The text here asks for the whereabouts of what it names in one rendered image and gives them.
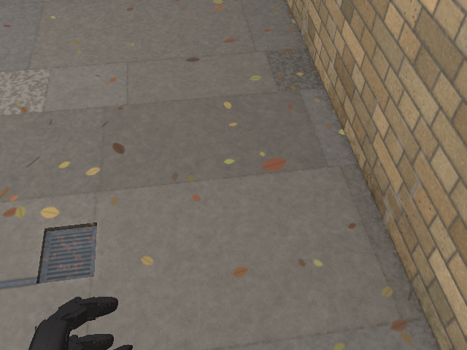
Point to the robot left hand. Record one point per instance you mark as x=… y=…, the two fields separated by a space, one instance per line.
x=53 y=333

